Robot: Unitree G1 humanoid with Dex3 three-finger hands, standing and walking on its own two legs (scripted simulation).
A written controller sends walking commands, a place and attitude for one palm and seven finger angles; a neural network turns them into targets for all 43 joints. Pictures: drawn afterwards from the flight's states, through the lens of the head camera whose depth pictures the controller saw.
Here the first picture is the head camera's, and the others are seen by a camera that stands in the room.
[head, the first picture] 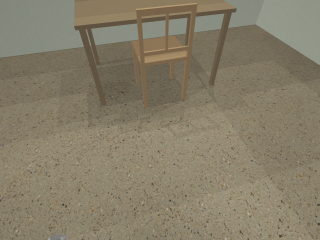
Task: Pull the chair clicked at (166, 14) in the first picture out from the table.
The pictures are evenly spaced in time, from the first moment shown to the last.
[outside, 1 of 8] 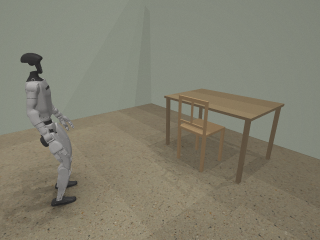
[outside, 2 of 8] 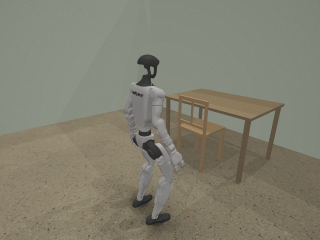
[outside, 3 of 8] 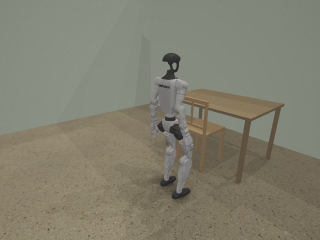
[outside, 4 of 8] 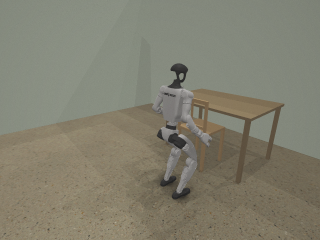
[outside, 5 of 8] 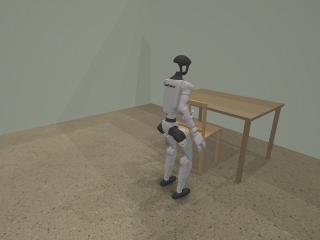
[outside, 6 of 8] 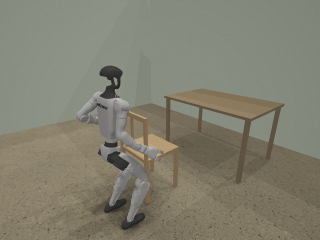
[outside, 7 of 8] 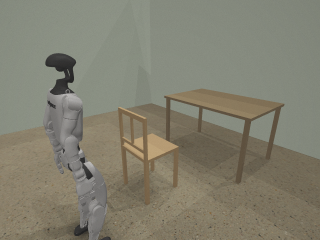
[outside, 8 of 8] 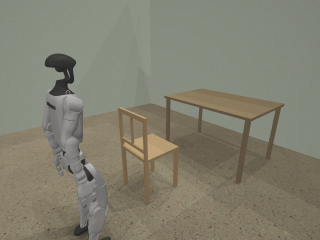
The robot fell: no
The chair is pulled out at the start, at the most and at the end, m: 0.00 0.78 0.77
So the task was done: yes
